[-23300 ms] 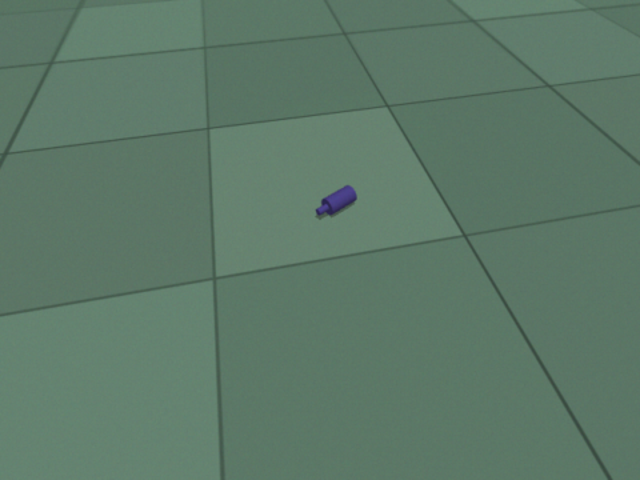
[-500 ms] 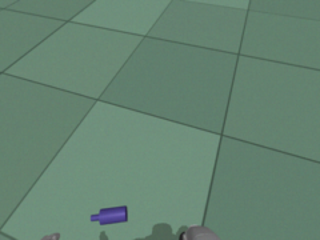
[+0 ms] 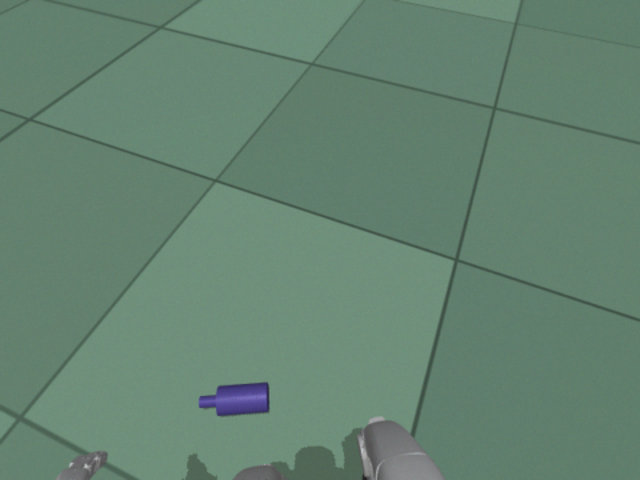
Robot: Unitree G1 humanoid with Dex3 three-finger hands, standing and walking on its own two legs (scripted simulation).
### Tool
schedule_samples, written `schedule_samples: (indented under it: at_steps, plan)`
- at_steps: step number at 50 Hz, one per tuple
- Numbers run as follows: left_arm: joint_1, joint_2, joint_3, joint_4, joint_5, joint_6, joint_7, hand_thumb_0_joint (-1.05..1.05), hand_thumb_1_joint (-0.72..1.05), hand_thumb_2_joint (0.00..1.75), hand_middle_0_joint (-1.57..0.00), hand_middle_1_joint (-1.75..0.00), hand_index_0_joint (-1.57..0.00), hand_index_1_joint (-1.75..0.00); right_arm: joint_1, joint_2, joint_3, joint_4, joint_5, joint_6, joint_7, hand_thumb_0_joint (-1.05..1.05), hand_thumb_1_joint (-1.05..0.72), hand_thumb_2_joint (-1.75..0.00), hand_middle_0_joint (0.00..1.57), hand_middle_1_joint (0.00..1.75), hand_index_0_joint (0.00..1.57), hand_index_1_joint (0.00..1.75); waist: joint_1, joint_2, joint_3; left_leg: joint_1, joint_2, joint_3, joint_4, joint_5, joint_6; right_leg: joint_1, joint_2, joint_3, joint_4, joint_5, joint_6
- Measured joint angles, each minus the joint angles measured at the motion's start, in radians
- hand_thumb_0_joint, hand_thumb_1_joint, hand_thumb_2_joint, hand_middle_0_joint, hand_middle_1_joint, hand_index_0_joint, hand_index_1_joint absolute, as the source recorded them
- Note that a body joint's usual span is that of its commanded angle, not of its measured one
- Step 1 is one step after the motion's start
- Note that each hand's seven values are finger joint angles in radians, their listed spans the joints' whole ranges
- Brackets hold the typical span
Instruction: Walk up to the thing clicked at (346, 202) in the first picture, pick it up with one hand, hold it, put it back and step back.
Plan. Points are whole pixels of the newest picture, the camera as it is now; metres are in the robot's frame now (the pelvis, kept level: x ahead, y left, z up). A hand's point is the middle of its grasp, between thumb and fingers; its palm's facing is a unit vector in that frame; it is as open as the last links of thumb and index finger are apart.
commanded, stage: walk up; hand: left
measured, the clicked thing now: (234, 399) +0.41 +0.23 -0.70
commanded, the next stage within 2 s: stand in 0.86 s
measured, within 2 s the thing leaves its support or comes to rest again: neither
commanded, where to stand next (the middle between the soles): +0.06 -0.02 m, yaw -1 degrees
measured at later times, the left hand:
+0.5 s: hand out of the picture +0.07 +0.23 -0.11, palm faces -0.02 -0.87 -0.50, open 7.3 cm
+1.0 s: hand out of the picture +0.14 +0.25 -0.15, palm faces +0.02 -0.93 -0.36, open 7.3 cm
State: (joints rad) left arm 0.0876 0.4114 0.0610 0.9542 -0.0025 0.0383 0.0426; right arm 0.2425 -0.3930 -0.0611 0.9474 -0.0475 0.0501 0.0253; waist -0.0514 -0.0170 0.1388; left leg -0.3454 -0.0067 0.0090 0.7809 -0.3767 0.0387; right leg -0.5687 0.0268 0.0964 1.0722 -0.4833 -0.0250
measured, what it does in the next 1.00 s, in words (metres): steps on the spot: right foot, then left foot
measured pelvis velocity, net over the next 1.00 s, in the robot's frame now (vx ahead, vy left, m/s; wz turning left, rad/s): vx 0.06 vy -0.02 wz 0.02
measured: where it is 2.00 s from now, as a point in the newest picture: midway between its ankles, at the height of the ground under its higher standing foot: outside the picture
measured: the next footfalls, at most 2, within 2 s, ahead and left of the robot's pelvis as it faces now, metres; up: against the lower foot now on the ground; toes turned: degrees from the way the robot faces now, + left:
right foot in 0.38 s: +0.13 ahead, -0.15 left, +0.00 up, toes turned -1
left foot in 0.82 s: +0.10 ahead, +0.12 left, +0.00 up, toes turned -1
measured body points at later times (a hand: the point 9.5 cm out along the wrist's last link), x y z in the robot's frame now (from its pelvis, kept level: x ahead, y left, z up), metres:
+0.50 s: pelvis +0.02 -0.06 +0.01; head +0.01 -0.09 +0.46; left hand +0.08 +0.27 -0.08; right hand +0.06 -0.41 -0.12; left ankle +0.05 +0.08 -0.66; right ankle +0.07 -0.18 -0.71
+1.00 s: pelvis +0.06 -0.02 +0.01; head +0.10 +0.00 +0.46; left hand +0.14 +0.29 -0.12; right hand +0.13 -0.33 -0.10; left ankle +0.07 +0.12 -0.71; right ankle +0.08 -0.16 -0.69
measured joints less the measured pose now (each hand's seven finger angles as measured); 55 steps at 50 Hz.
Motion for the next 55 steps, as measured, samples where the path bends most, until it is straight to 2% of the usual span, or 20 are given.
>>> schedule_samples:
  at_steps: [3, 8, 15, 17, 19, 20, 22, 26, 30, 34, 36, 40, 42, 43, 44, 46, 49, 52, 53, 55]
  plan:
    - [0.06, 0.015, 0.008, 0.029, 0.0, -0.009, -0.018, 0.01, 0.91, 0.9, -0.2, -0.3, -0.21, -0.3, 0.012, 0.013, 0.003, 0.005, 0.004, -0.025, -0.007, 0.0, -0.9, -0.9, 0.21, 0.3, 0.21, 0.3, 0.016, -0.023, -0.019, 0.013, 0.002, 0.01, -0.088, 0.052, -0.002, 0.045, 0.025, 0.013, 0.015, 0.055, 0.003]
    - [0.186, 0.027, 0.011, 0.066, 0.023, -0.018, -0.058, 0.01, 0.91, 0.9, -0.2, -0.3, -0.21, -0.3, 0.052, 0.003, -0.01, -0.02, 0.006, -0.068, 0.007, 0.0, -0.9, -0.9, 0.21, 0.3, 0.21, 0.3, 0.034, -0.019, -0.07, 0.054, 0.029, 0.028, -0.163, 0.068, 0.022, 0.173, 0.021, -0.041, -0.088, 0.001, 0.026]
    - [0.223, 0.044, 0.012, 0.056, 0.025, -0.048, -0.084, 0.01, 0.91, 0.9, -0.2, -0.3, -0.21, -0.3, 0.093, -0.025, -0.012, -0.049, 0.014, -0.089, 0.016, 0.0, -0.9, -0.9, 0.21, 0.3, 0.21, 0.3, 0.017, -0.004, -0.082, 0.133, 0.064, 0.026, -0.238, 0.092, 0.001, 0.213, -0.031, -0.087, -0.239, 0.001, 0.022]
    - [0.221, 0.043, 0.011, 0.034, 0.019, -0.067, -0.088, 0.01, 0.91, 0.9, -0.2, -0.3, -0.21, -0.3, 0.095, -0.039, -0.012, -0.051, 0.013, -0.077, 0.024, 0.0, -0.9, -0.9, 0.21, 0.3, 0.21, 0.3, 0.014, 0.011, -0.079, 0.142, 0.076, 0.021, -0.228, 0.08, -0.005, 0.229, -0.045, -0.108, -0.329, 0.041, 0.018]
    - [0.231, 0.046, 0.011, 0.005, 0.013, -0.097, -0.084, 0.01, 0.91, 0.9, -0.2, -0.3, -0.21, -0.3, 0.096, -0.052, -0.014, -0.057, 0.011, -0.055, 0.03, 0.0, -0.9, -0.9, 0.21, 0.3, 0.21, 0.3, 0.016, 0.023, -0.083, 0.125, 0.083, 0.012, -0.159, 0.025, -0.001, 0.27, -0.051, -0.122, -0.444, 0.124, 0.02]
    - [0.24, 0.047, 0.013, -0.01, 0.014, -0.113, -0.074, 0.01, 0.91, 0.9, -0.2, -0.3, -0.21, -0.3, 0.094, -0.058, -0.016, -0.061, 0.009, -0.041, 0.029, 0.0, -0.9, -0.9, 0.21, 0.3, 0.21, 0.3, 0.023, 0.033, -0.085, 0.096, 0.084, -0.004, -0.082, -0.047, 0.009, 0.273, -0.044, -0.125, -0.459, 0.213, 0.025]
    - [0.243, 0.031, 0.011, -0.022, 0.026, -0.123, -0.046, 0.01, 0.91, 0.9, -0.2, -0.3, -0.21, -0.3, 0.079, -0.066, -0.026, -0.056, 0.01, -0.005, 0.021, 0.0, -0.9, -0.9, 0.21, 0.3, 0.21, 0.3, 0.032, 0.071, -0.084, 0.015, 0.043, -0.097, 0.116, -0.113, -0.002, 0.258, -0.028, -0.144, -0.404, 0.217, 0.021]
    - [0.251, -0.018, -0.015, -0.021, 0.029, -0.116, -0.015, 0.0, 0.91, 0.9, -0.2, -0.3, -0.21, -0.3, 0.062, -0.08, -0.037, -0.057, 0.015, 0.019, 0.031, 0.0, -0.9, -0.9, 0.2, 0.3, 0.2, 0.3, 0.049, 0.136, -0.093, -0.113, -0.015, -0.143, 0.302, -0.053, -0.021, 0.299, -0.027, -0.164, -0.445, 0.207, 0.014]
    - [0.263, -0.032, -0.016, -0.031, 0.024, -0.12, 0.009, 0.01, 0.9, 0.9, -0.21, -0.3, -0.21, -0.3, 0.059, -0.082, -0.042, -0.078, 0.013, 0.025, 0.042, 0.0, -0.9, -0.9, 0.2, 0.3, 0.2, 0.3, 0.056, 0.165, -0.08, -0.183, -0.025, -0.174, 0.359, 0.037, -0.046, 0.327, -0.042, -0.167, -0.48, 0.213, 0.018]
    - [0.247, -0.023, -0.004, -0.049, 0.022, -0.115, 0.021, 0.01, 0.9, 0.9, -0.21, -0.3, -0.21, -0.3, 0.052, -0.072, -0.044, -0.089, 0.02, 0.034, 0.037, 0.0, -0.9, -0.9, 0.2, 0.3, 0.2, 0.3, 0.062, 0.16, -0.048, -0.199, -0.026, -0.212, 0.382, 0.064, -0.061, 0.308, -0.073, -0.163, -0.457, 0.198, 0.028]
    - [0.229, -0.015, 0.001, -0.062, 0.024, -0.109, 0.016, 0.01, 0.9, 0.9, -0.21, -0.3, -0.21, -0.3, 0.046, -0.064, -0.04, -0.083, 0.029, 0.032, 0.031, 0.0, -0.9, -0.9, 0.2, 0.3, 0.2, 0.3, 0.066, 0.148, -0.031, -0.17, -0.009, -0.2, 0.313, 0.056, -0.063, 0.291, -0.09, -0.161, -0.438, 0.186, 0.034]
    - [0.185, 0.009, 0.0, -0.094, 0.031, -0.086, -0.009, 0.01, 0.9, 0.9, -0.21, -0.3, -0.21, -0.3, 0.048, -0.044, -0.022, -0.05, 0.043, 0.007, 0.023, 0.0, -0.9, -0.9, 0.2, 0.3, 0.2, 0.3, 0.071, 0.109, -0.019, -0.041, 0.036, -0.1, 0.024, 0.015, -0.067, 0.242, -0.123, -0.171, -0.355, 0.133, 0.042]
    - [0.159, 0.031, -0.001, -0.098, 0.022, -0.072, -0.016, 0.01, 0.9, 0.9, -0.2, -0.3, -0.21, -0.3, 0.03, -0.018, -0.015, -0.024, 0.04, -0.011, 0.01, 0.0, -0.9, -0.9, 0.2, 0.3, 0.21, 0.3, 0.073, 0.043, -0.002, 0.014, 0.007, -0.051, -0.065, 0.012, -0.069, 0.207, -0.165, -0.148, -0.275, 0.09, 0.049]
    - [0.148, 0.039, -0.001, -0.093, 0.017, -0.063, -0.015, 0.01, 0.9, 0.9, -0.2, -0.3, -0.21, -0.3, 0.016, 0.001, -0.009, -0.018, 0.035, -0.02, 0.003, 0.0, -0.9, -0.9, 0.2, 0.3, 0.21, 0.3, 0.08, -0.005, 0.014, 0.028, -0.019, -0.024, -0.07, 0.015, -0.067, 0.192, -0.19, -0.117, -0.236, 0.079, 0.037]
    - [0.142, 0.033, -0.001, -0.085, 0.011, -0.054, -0.014, 0.01, 0.91, 0.9, -0.2, -0.3, -0.21, -0.3, 0.01, 0.011, -0.001, -0.02, 0.031, -0.032, -0.002, 0.0, -0.9, -0.9, 0.2, 0.3, 0.21, 0.3, 0.08, -0.023, 0.017, 0.032, -0.022, -0.014, -0.066, 0.014, -0.065, 0.182, -0.177, -0.089, -0.21, 0.051, 0.031]
    - [0.125, 0.01, -0.014, -0.064, 0.0, -0.039, -0.01, 0.01, 0.91, 0.9, -0.2, -0.3, -0.21, -0.3, 0.007, 0.023, 0.009, -0.015, 0.024, -0.061, -0.01, 0.0, -0.9, -0.9, 0.2, 0.3, 0.21, 0.3, 0.057, -0.011, 0.0, 0.024, 0.0, -0.041, -0.061, 0.013, -0.058, 0.173, -0.109, -0.069, -0.179, -0.004, 0.029]
    - [0.095, -0.006, -0.024, -0.05, -0.011, -0.039, -0.017, 0.01, 0.91, 0.9, -0.2, -0.3, -0.21, -0.3, -0.013, 0.048, 0.017, -0.008, 0.027, -0.07, -0.023, 0.0, -0.9, -0.9, 0.21, 0.3, 0.21, 0.3, 0.052, -0.031, -0.007, 0.05, 0.016, -0.052, -0.105, 0.031, -0.06, 0.177, -0.07, -0.075, -0.188, -0.039, 0.01]
    - [0.082, -0.028, -0.033, -0.038, -0.013, -0.05, -0.024, 0.01, 0.91, 0.9, -0.2, -0.3, -0.21, -0.3, -0.046, 0.05, 0.022, -0.005, 0.033, -0.075, -0.028, 0.0, -0.9, -0.9, 0.21, 0.3, 0.21, 0.3, 0.053, -0.039, -0.013, 0.069, 0.029, -0.044, -0.116, 0.027, -0.068, 0.231, -0.059, -0.098, -0.337, 0.051, 0.006]
    - [0.079, -0.036, -0.036, -0.032, -0.011, -0.056, -0.025, 0.01, 0.91, 0.9, -0.2, -0.3, -0.21, -0.3, -0.058, 0.046, 0.021, -0.003, 0.036, -0.073, -0.028, 0.0, -0.9, -0.9, 0.21, 0.3, 0.21, 0.3, 0.055, -0.038, -0.015, 0.073, 0.03, -0.039, -0.107, 0.019, -0.071, 0.257, -0.058, -0.098, -0.402, 0.163, 0.011]
    - [0.072, -0.06, -0.047, -0.015, 0.0, -0.066, -0.027, 0.01, 0.91, 0.9, -0.2, -0.3, -0.21, -0.3, -0.088, 0.033, 0.013, 0.005, 0.046, -0.061, -0.034, 0.0, -0.9, -0.9, 0.21, 0.3, 0.21, 0.3, 0.047, -0.008, -0.012, 0.08, 0.044, -0.051, -0.084, 0.006, -0.072, 0.281, -0.045, -0.11, -0.419, 0.195, 0.032]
